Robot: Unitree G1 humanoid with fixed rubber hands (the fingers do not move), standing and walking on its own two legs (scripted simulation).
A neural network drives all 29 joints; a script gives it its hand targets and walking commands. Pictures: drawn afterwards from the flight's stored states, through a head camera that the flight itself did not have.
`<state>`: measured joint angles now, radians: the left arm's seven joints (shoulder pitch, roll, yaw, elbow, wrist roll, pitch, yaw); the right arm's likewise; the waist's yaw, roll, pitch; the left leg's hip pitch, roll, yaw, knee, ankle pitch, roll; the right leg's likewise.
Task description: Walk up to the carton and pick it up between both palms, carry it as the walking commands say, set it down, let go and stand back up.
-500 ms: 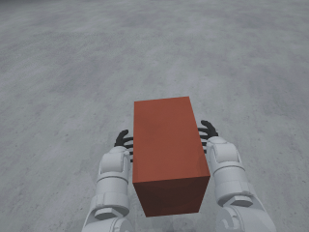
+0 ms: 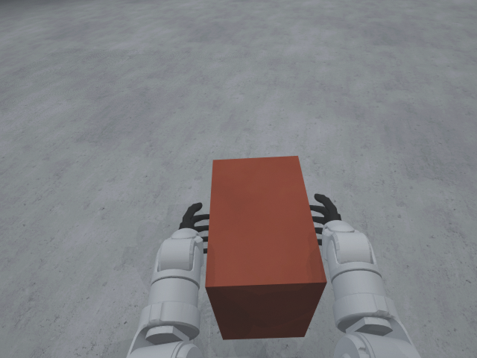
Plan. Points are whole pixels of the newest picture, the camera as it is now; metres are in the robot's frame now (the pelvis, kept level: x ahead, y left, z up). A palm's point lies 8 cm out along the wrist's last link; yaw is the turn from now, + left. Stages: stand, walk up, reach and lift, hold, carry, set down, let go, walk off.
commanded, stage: reach and lift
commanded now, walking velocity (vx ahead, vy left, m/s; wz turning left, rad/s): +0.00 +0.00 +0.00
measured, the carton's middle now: (259, 250) +0.34 -0.01 -0.02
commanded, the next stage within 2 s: hold in 0.30 s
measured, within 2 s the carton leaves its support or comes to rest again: neither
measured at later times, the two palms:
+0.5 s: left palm (186, 243) +0.30 +0.12 +0.06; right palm (333, 239) +0.30 -0.13 +0.05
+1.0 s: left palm (186, 244) +0.30 +0.12 +0.06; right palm (333, 240) +0.30 -0.13 +0.05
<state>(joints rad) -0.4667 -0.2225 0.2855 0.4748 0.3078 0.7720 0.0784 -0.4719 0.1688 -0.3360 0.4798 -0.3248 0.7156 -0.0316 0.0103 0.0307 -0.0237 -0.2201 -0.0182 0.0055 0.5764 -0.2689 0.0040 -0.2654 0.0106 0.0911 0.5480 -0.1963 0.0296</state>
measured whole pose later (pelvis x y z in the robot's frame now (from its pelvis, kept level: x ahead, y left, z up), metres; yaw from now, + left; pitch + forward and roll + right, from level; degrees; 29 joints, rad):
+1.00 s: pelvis +0.00 +0.00 +0.00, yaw +0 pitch -6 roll +0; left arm -0.43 -0.21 0.25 0.45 0.31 0.79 0.05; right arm -0.40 0.19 -0.31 0.40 -0.32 0.76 -0.05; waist 0.01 0.03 -0.03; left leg -0.19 -0.02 0.01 0.56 -0.26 0.01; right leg -0.24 0.01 0.09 0.53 -0.19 0.03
